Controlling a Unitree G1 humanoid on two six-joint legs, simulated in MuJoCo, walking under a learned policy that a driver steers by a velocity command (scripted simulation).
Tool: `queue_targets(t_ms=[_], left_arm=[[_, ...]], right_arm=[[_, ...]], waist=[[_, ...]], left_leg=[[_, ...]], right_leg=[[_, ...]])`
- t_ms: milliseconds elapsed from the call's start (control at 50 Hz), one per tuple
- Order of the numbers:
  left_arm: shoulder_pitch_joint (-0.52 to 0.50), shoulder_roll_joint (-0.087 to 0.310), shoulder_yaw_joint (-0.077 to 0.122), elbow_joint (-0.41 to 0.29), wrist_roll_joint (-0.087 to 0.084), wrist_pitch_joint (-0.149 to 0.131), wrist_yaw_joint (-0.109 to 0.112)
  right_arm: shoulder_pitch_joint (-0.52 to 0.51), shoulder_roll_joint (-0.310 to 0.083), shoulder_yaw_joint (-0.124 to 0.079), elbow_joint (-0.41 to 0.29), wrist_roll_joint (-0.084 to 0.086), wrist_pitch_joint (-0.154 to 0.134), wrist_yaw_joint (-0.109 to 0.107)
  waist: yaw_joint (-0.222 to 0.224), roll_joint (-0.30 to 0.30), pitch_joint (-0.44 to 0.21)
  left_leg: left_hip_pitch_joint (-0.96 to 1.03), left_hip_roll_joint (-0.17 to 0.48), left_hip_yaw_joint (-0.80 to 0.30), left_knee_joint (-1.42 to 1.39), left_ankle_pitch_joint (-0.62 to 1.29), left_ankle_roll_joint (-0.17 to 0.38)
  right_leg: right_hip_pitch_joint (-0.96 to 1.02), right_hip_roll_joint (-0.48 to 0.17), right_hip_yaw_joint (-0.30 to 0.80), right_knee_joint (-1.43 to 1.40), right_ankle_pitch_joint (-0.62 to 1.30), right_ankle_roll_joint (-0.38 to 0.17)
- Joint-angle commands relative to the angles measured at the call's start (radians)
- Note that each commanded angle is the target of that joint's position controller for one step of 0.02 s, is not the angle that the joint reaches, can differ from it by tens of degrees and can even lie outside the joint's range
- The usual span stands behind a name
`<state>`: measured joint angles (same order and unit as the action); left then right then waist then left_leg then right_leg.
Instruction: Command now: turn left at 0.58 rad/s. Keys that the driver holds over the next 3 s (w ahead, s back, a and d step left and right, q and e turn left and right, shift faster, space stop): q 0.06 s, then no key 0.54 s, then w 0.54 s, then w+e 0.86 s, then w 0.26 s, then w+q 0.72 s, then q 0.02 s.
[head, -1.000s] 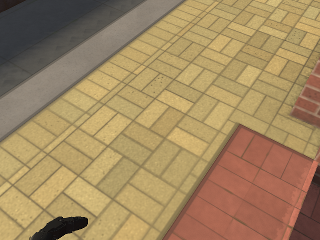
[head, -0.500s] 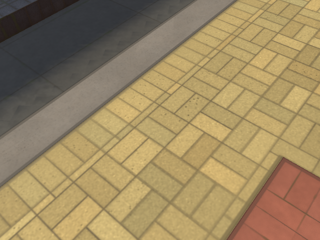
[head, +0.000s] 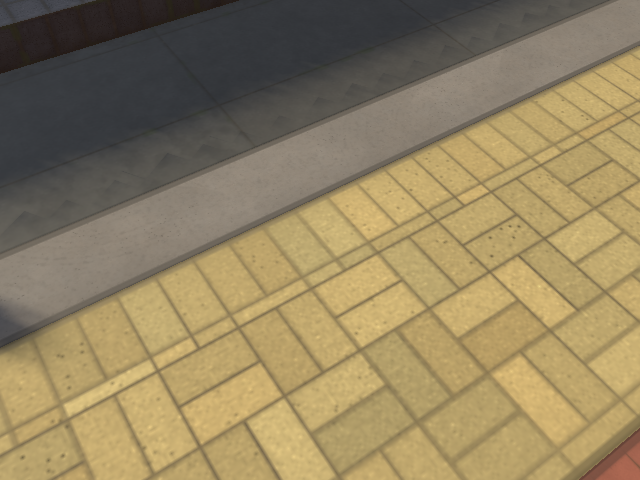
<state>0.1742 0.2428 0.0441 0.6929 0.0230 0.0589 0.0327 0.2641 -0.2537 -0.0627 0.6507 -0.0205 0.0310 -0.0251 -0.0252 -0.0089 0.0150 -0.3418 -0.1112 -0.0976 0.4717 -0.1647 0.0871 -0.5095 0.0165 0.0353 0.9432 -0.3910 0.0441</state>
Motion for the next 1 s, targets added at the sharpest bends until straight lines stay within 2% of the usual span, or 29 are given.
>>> queue_targets(t_ms=[20,100,140,160,180,200,220,240,260,320,380,420,460,480,500,520,540,560,600,640,700,760,820,840,860,880,900,920,1000], left_arm=[[-0.024,0.054,0.007,-0.079,-0.004,-0.016,0.004],[0.025,0.060,0.005,-0.078,-0.021,-0.031,0.008],[0.086,0.050,0.002,-0.066,-0.023,-0.043,0.012],[0.111,0.055,0.004,-0.062,-0.017,-0.051,0.016],[0.096,0.114,0.015,-0.080,0.001,-0.058,0.020],[0.032,0.207,0.034,-0.107,0.015,-0.060,0.017],[0.053,0.164,0.035,-0.102,0.020,-0.065,0.013],[0.008,0.110,0.017,-0.103,0.009,-0.072,0.009],[-0.039,0.074,0.007,-0.107,0.003,-0.078,0.005],[-0.044,0.053,-0.001,-0.110,0.000,-0.089,0.003],[0.018,0.057,0.001,-0.086,-0.002,-0.091,0.002],[0.064,0.092,0.015,-0.066,0.005,-0.082,-0.002],[0.081,0.108,0.025,-0.048,-0.004,-0.069,-0.003],[0.090,0.102,0.024,-0.039,-0.009,-0.069,-0.002],[0.098,0.082,0.020,-0.043,-0.010,-0.076,-0.004],[0.106,0.046,0.010,-0.066,-0.014,-0.083,-0.012],[0.083,0.002,-0.003,-0.058,-0.018,-0.078,-0.016],[0.055,0.023,0.001,-0.050,-0.008,-0.073,-0.014],[0.046,0.053,0.014,-0.028,-0.007,-0.074,-0.018],[0.068,0.053,0.019,-0.015,-0.001,-0.074,-0.024],[0.042,0.041,0.021,-0.026,0.015,-0.070,-0.035],[0.056,0.024,0.020,-0.034,0.013,-0.089,-0.047],[0.231,0.023,0.028,0.029,0.004,-0.112,-0.046],[0.323,0.104,0.050,0.047,0.006,-0.121,-0.037],[0.414,0.179,0.074,0.069,0.001,-0.124,-0.039],[0.409,0.157,0.068,0.077,0.009,-0.120,-0.042],[0.359,0.129,0.059,0.065,0.011,-0.123,-0.043],[0.314,0.113,0.054,0.055,0.013,-0.128,-0.042],[0.303,0.067,0.032,0.087,-0.002,-0.152,-0.038]], right_arm=[[0.030,-0.151,-0.046,-0.058,-0.007,-0.004,0.001],[-0.010,-0.147,-0.047,-0.060,-0.012,0.000,0.015],[-0.038,-0.135,-0.043,-0.054,-0.001,0.004,0.016],[-0.040,-0.123,-0.039,-0.050,0.010,0.004,0.011],[-0.007,-0.073,-0.025,-0.054,0.013,-0.001,0.008],[-0.034,-0.069,-0.024,-0.081,0.016,-0.007,0.000],[-0.042,-0.131,-0.041,-0.059,-0.024,-0.011,-0.002],[-0.026,-0.130,-0.045,-0.038,-0.018,-0.013,0.005],[-0.006,-0.117,-0.042,-0.015,-0.012,-0.011,0.010],[0.010,-0.088,-0.031,0.015,-0.004,0.005,0.022],[-0.052,-0.039,-0.003,0.006,0.004,0.016,0.020],[-0.070,-0.033,0.007,0.008,0.009,0.019,0.012],[-0.035,-0.030,0.012,0.026,0.014,0.009,0.001],[-0.020,-0.032,0.016,0.035,0.009,-0.002,-0.005],[-0.022,-0.063,0.014,0.032,-0.004,-0.015,-0.012],[-0.038,-0.129,0.007,0.016,-0.013,-0.029,-0.019],[-0.081,-0.081,0.022,0.030,0.006,-0.037,-0.012],[-0.106,-0.036,0.036,0.020,0.009,-0.045,-0.007],[-0.085,-0.049,0.033,0.029,0.004,-0.049,-0.011],[-0.023,-0.071,0.026,0.058,0.006,-0.049,-0.015],[0.034,-0.131,0.001,0.060,0.001,-0.034,-0.003],[0.016,-0.124,-0.003,0.058,0.009,-0.046,0.010],[-0.076,-0.091,-0.001,0.037,0.017,-0.063,0.016],[-0.142,-0.040,0.016,0.002,0.018,-0.071,0.018],[-0.170,-0.026,0.019,-0.029,0.003,-0.080,0.019],[-0.172,-0.090,0.002,-0.034,-0.014,-0.084,0.021],[-0.142,-0.084,0.000,-0.020,-0.012,-0.089,0.030],[-0.115,-0.074,0.002,-0.005,-0.005,-0.093,0.039],[-0.134,-0.056,0.006,-0.004,-0.017,-0.085,0.065]], waist=[[-0.015,0.119,-0.085],[0.000,0.140,-0.100],[0.035,0.134,-0.101],[0.051,0.110,-0.097],[0.030,-0.044,-0.096],[0.027,-0.256,-0.036],[0.047,-0.170,-0.041],[0.006,-0.088,-0.039],[-0.024,-0.049,-0.033],[-0.012,-0.109,-0.063],[0.029,-0.133,-0.058],[0.059,-0.171,-0.051],[0.037,-0.160,-0.041],[0.025,-0.131,-0.036],[0.029,-0.081,-0.059],[0.057,0.035,-0.089],[0.074,0.139,-0.065],[0.063,0.112,-0.035],[0.043,0.089,-0.013],[0.034,0.109,-0.032],[-0.003,0.162,0.095],[0.018,0.155,0.125],[0.117,0.087,0.081],[0.166,-0.072,0.078],[0.191,-0.231,0.082],[0.162,-0.152,0.116],[0.116,-0.073,0.117],[0.086,-0.042,0.092],[0.071,-0.066,0.058]], left_leg=[[0.138,0.256,-0.335,-0.124,0.117,0.158],[0.108,0.240,-0.382,-0.103,0.188,0.136],[0.057,0.207,-0.374,-0.079,0.164,0.092],[-0.009,0.175,-0.357,-0.060,0.051,0.048],[-0.101,0.102,-0.273,0.066,-0.176,-0.008],[-0.269,-0.093,-0.039,0.254,-0.372,-0.048],[-0.197,-0.041,-0.052,0.476,-0.419,-0.069],[-0.161,-0.031,-0.070,0.556,-0.364,-0.077],[-0.129,-0.019,-0.072,0.591,-0.296,-0.091],[-0.113,-0.016,-0.036,0.579,-0.245,-0.129],[-0.066,0.038,0.026,0.332,-0.275,-0.143],[0.006,0.042,0.083,0.170,-0.324,-0.129],[0.100,0.038,0.108,-0.045,-0.191,-0.107],[0.189,0.060,0.079,-0.161,-0.032,-0.094],[0.278,0.123,-0.011,-0.175,0.050,-0.080],[0.322,0.246,-0.145,-0.144,0.189,-0.044],[0.157,0.271,-0.138,-0.127,0.220,0.006],[0.121,0.237,-0.123,-0.136,0.118,-0.004],[0.120,0.180,-0.079,-0.137,0.037,-0.032],[0.132,0.158,-0.082,-0.158,-0.209,-0.009],[0.104,0.281,-0.272,-0.287,-0.646,0.097],[0.072,0.336,-0.327,-0.311,-0.612,0.146],[-0.121,0.226,-0.173,-0.171,-0.507,0.089],[-0.271,0.124,-0.053,0.030,-0.418,0.031],[-0.399,0.038,0.100,0.284,-0.321,-0.006],[-0.448,0.072,0.067,0.413,-0.344,-0.001],[-0.432,0.103,0.045,0.475,-0.286,0.000],[-0.410,0.123,0.043,0.500,-0.228,0.001],[-0.387,0.153,0.100,0.479,-0.063,-0.040]], right_leg=[[-0.017,0.020,0.002,-0.083,-0.026,-0.014],[0.121,0.047,-0.007,-0.230,-0.045,-0.046],[0.258,0.054,-0.022,-0.423,0.042,-0.072],[0.358,0.029,-0.001,-0.554,0.116,-0.090],[0.429,-0.153,0.190,-0.671,0.056,-0.135],[0.389,-0.378,0.477,-0.738,0.190,-0.256],[0.297,-0.406,0.462,-0.713,0.336,-0.326],[0.267,-0.344,0.377,-0.692,0.373,-0.316],[0.249,-0.276,0.279,-0.681,0.389,-0.273],[0.327,-0.186,0.146,-0.647,0.506,-0.235],[0.396,-0.179,0.134,-0.629,0.464,-0.230],[0.403,-0.175,0.145,-0.600,0.456,-0.236],[0.377,-0.168,0.150,-0.550,0.485,-0.222],[0.322,-0.163,0.149,-0.530,0.500,-0.187],[0.257,-0.160,0.152,-0.519,0.463,-0.144],[0.196,-0.107,0.096,-0.470,0.356,-0.103],[0.300,-0.043,0.033,-0.544,0.165,-0.080],[0.337,-0.045,0.038,-0.553,0.185,-0.071],[0.346,-0.055,0.048,-0.550,0.265,-0.077],[0.332,-0.022,0.014,-0.504,0.111,-0.085],[0.117,0.037,-0.077,-0.341,-0.056,-0.091],[0.127,-0.005,-0.073,-0.314,-0.017,-0.118],[0.484,0.004,-0.037,-0.509,0.018,-0.158],[0.587,-0.132,0.213,-0.639,-0.192,-0.203],[0.653,-0.321,0.546,-0.805,-0.397,-0.281],[0.615,-0.377,0.620,-0.826,-0.343,-0.318],[0.577,-0.358,0.555,-0.813,-0.275,-0.319],[0.563,-0.322,0.480,-0.814,-0.215,-0.296],[0.543,-0.218,0.246,-0.841,0.108,-0.248]])
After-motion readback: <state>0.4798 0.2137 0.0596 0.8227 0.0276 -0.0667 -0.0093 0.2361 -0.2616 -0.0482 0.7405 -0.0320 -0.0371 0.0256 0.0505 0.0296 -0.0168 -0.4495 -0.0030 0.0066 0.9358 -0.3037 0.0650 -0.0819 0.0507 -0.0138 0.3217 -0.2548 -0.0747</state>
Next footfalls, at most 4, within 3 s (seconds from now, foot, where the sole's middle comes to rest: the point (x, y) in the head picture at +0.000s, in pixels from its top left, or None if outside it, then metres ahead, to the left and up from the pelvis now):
0.18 right None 0.05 -0.11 -0.78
0.50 left None -0.02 0.10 -0.77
1.28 left None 0.34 0.16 -0.78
1.82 right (331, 406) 0.62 -0.03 -0.78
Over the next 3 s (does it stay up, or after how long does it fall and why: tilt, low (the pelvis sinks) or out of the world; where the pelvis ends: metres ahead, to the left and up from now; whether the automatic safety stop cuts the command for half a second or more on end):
stays up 1.13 -0.12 0.00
